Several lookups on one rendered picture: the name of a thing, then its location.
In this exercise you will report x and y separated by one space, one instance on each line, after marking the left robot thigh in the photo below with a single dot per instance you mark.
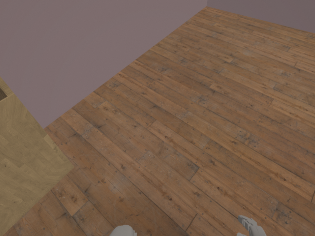
123 231

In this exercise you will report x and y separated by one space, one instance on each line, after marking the robot right hand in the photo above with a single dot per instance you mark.
251 226

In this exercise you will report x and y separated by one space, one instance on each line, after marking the cabinet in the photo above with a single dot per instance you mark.
31 164

